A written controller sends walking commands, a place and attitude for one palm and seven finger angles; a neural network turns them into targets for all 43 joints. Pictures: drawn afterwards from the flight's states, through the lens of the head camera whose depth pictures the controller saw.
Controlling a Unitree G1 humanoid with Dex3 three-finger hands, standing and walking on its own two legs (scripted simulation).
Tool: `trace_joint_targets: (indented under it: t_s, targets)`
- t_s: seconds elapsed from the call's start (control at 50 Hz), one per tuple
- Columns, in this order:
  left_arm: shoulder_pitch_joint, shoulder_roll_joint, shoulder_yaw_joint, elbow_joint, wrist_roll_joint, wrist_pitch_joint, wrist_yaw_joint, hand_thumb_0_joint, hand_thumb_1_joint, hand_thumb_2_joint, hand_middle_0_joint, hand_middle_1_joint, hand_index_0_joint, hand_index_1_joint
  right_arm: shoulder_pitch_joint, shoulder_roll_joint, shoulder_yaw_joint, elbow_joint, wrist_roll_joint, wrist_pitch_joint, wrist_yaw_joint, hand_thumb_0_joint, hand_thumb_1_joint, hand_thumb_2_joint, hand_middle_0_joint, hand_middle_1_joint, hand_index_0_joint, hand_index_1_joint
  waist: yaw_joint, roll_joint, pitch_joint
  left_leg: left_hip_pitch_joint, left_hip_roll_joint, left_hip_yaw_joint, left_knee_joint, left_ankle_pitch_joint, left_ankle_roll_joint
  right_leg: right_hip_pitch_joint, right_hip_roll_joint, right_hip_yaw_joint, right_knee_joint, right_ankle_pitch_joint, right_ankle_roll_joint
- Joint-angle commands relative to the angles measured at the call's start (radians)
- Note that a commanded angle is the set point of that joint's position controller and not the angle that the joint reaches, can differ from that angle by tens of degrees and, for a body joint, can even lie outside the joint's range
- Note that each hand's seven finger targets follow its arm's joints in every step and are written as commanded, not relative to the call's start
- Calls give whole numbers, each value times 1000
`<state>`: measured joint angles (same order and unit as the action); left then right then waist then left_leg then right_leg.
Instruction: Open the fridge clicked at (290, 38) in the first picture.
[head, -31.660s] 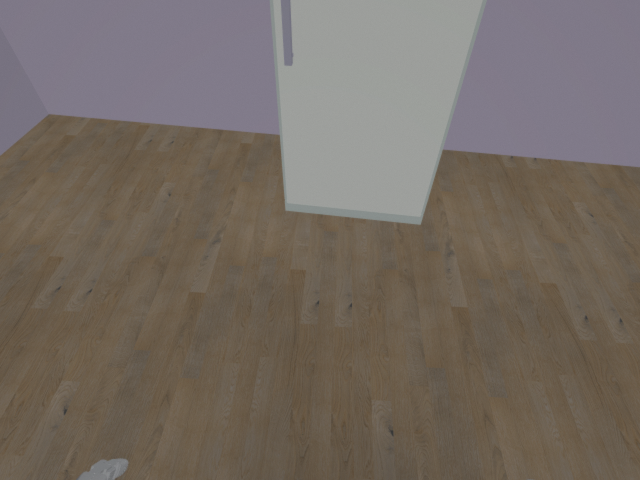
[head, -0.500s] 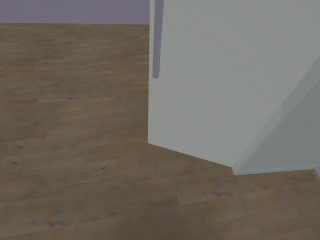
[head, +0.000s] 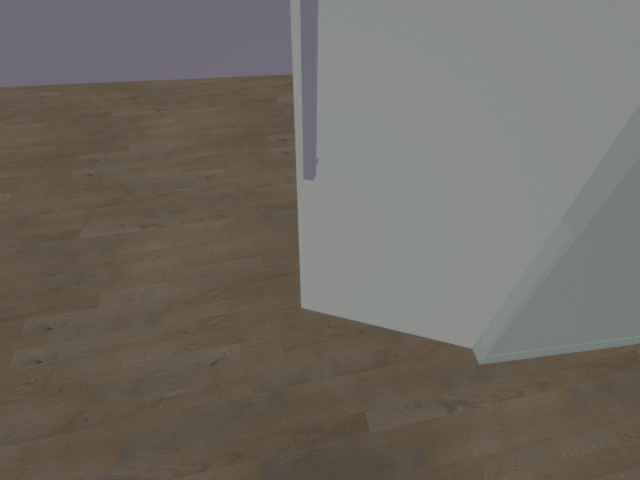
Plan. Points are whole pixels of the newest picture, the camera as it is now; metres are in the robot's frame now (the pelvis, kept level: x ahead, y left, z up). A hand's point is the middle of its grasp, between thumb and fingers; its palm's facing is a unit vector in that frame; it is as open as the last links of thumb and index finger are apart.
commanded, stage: let the arm hang, fingers relaxed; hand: left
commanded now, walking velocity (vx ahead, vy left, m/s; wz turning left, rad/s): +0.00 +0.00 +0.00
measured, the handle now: (312, 63) +0.73 +0.06 +0.18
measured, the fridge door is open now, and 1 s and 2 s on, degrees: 67 67 67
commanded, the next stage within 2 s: look to check the result in 0.12 s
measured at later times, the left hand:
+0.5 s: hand out of the picture +0.09 +0.24 -0.16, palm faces -0.05 -0.94 -0.33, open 7.4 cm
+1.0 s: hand out of the picture +0.13 +0.21 -0.16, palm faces -0.05 -0.95 -0.32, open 7.4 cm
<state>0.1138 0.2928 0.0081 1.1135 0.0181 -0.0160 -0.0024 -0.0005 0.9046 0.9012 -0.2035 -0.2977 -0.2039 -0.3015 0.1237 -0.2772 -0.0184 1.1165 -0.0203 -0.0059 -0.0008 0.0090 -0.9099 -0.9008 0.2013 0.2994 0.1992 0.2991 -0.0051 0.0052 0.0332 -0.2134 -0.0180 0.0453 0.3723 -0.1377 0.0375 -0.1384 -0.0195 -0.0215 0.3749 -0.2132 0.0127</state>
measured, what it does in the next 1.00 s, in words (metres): stands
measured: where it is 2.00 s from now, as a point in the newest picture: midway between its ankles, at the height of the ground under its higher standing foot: outside the picture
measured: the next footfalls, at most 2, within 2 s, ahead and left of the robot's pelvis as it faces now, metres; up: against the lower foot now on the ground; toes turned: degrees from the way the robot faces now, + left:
none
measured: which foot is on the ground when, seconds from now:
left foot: down 0.00-1.00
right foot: down 0.00-1.00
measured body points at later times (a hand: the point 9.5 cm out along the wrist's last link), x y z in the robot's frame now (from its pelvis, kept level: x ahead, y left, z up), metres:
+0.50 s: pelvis +0.03 -0.01 +0.00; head +0.05 -0.01 +0.45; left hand +0.09 +0.28 -0.13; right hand +0.10 -0.31 -0.13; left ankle +0.04 +0.09 -0.74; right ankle -0.01 -0.13 -0.74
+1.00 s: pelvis +0.04 -0.02 +0.00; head +0.06 -0.02 +0.45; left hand +0.13 +0.26 -0.13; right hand +0.11 -0.31 -0.13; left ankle +0.04 +0.09 -0.74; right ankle -0.01 -0.13 -0.74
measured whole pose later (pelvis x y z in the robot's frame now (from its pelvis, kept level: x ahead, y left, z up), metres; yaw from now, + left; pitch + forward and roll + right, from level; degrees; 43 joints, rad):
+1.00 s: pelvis +0.04 -0.02 +0.00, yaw -1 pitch -1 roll +0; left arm 0.10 0.32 0.00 1.12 0.01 -0.02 0.00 0.00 0.90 0.90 -0.21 -0.30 -0.21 -0.30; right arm 0.09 -0.31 -0.01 1.14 -0.01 0.00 0.00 0.01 -0.91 -0.90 0.20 0.30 0.20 0.30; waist -0.01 -0.01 0.05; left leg -0.13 0.02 0.05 0.32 -0.18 0.00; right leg -0.05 0.02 -0.01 0.29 -0.23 -0.02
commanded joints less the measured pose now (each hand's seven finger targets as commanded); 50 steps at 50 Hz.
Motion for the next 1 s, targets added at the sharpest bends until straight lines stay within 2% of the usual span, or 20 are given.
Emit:
trace_joint_targets:
  t_s: [0.0,0.12,0.24,0.32,0.44,0.62,0.78,0.82,0.98]
  targets:
    - [-14,195,39,-39,1,-16,12,0,900,900,-200,-300,-200,-300,-31,-208,-32,-44,1,-22,-13,0,-900,-900,200,300,200,300,0,21,-42,61,146,-149,-99,30,-6,-24,-98,91,-87,41,-49]
    - [-31,222,38,-46,1,-20,9,0,900,900,-200,-300,-200,-300,-61,-236,-28,-50,6,-23,-11,0,-900,-900,200,300,200,300,0,-7,-58,89,148,-143,-95,79,-7,-7,-104,92,-103,71,-45]
    - [-47,240,35,-41,-3,-21,10,0,900,900,-200,-300,-200,-300,-77,-247,-25,-45,6,-22,-10,0,-900,-900,200,300,200,300,-5,9,-77,115,148,-133,-87,128,-11,16,-113,99,-110,129,-48]
    - [-35,246,33,-39,-4,-24,11,0,900,900,-200,-300,-200,-300,-77,-256,-23,-46,8,-20,-12,0,-900,-900,200,300,200,300,-5,-6,-102,143,150,-128,-75,157,-11,30,-115,101,-115,170,-50]
    - [-39,245,29,-34,-6,-22,13,0,900,900,-200,-300,-200,-300,-78,-253,-22,-38,9,-17,-13,0,-900,-900,200,300,200,300,-7,-3,-79,144,151,-121,-78,154,-14,28,-117,102,-120,185,-51]
    - [-23,239,33,-34,-6,-25,19,0,900,900,-200,-300,-200,-300,-65,-243,-21,-35,9,-19,-18,0,-900,-900,200,300,200,300,-4,-10,-107,166,154,-109,-64,217,-16,63,-118,100,-109,283,-53]
    - [-33,230,34,-37,-6,-24,20,0,900,900,-200,-300,-200,-300,-63,-235,-22,-32,7,-16,-19,0,-900,-900,200,300,200,300,-6,-5,-78,156,154,-102,-73,192,-21,58,-115,105,-117,278,-52]
    - [-22,229,35,-39,-6,-26,21,0,900,900,-200,-300,-200,-300,-57,-233,-22,-35,8,-18,-19,0,-900,-900,200,300,200,300,-3,-7,-95,167,154,-101,-65,213,-19,68,-117,102,-113,306,-52]
    - [-32,229,35,-43,-8,-26,21,0,900,900,-200,-300,-200,-300,-58,-233,-23,-34,7,-17,-21,0,-900,-900,200,300,200,300,-5,4,-82,165,155,-99,-72,213,-23,69,-116,109,-114,310,-53]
